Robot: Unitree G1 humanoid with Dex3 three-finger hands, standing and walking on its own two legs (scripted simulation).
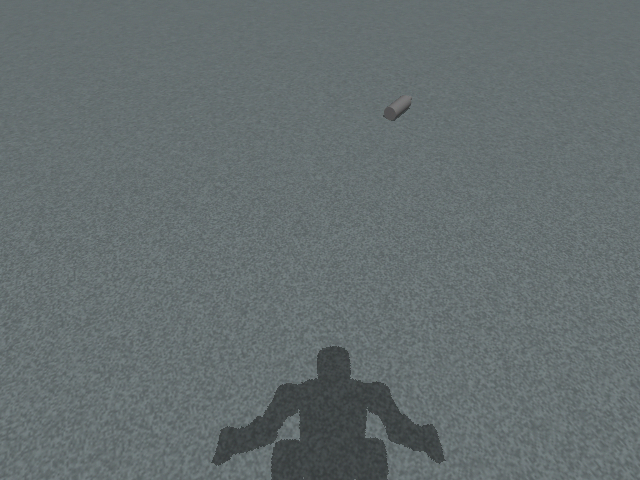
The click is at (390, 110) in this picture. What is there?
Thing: lying bottle
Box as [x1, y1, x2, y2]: [384, 95, 411, 119]
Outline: 411,96 402,95 385,108 385,116 388,119 393,119 409,106
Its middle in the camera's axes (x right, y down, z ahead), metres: +0.48 -0.82 +2.38
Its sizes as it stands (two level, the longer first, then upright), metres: 0.240 0.081 0.081
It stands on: the floor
